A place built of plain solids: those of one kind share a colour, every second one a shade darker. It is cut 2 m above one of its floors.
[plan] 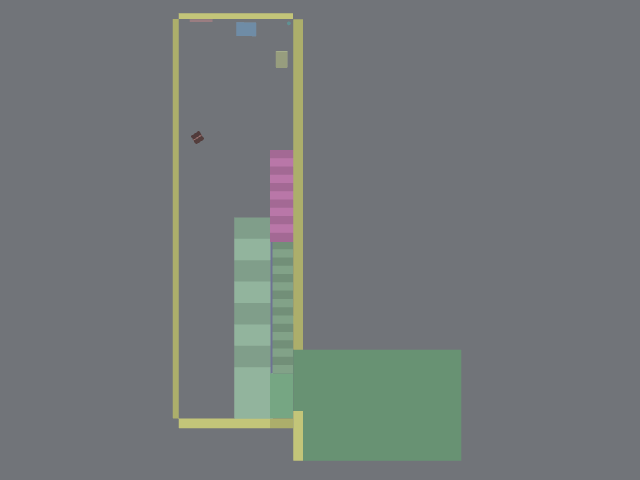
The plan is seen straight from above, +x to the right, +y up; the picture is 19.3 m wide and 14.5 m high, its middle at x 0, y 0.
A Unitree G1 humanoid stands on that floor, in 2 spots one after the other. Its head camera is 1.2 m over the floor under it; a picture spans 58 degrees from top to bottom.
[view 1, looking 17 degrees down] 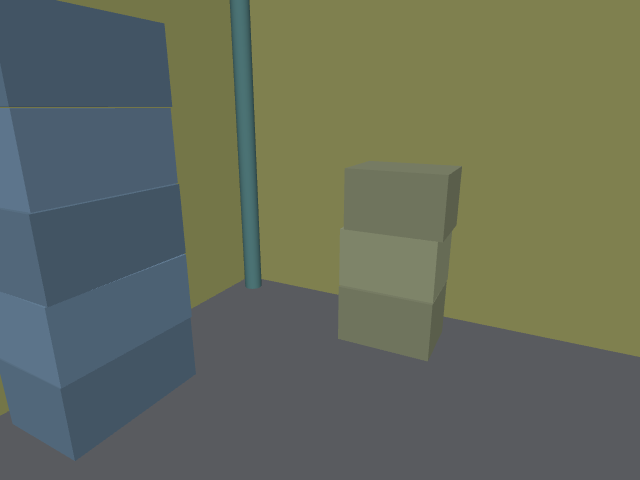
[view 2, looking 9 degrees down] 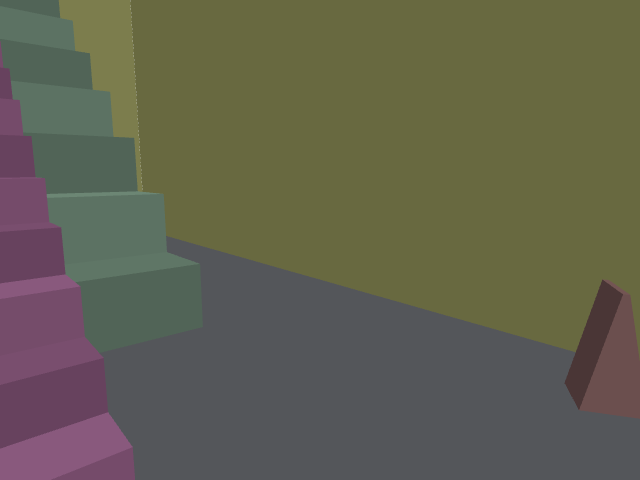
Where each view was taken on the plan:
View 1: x -3.24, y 4.84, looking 27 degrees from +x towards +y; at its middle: wall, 2.86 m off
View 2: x -1.16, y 3.72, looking -131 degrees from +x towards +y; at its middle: wall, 4.79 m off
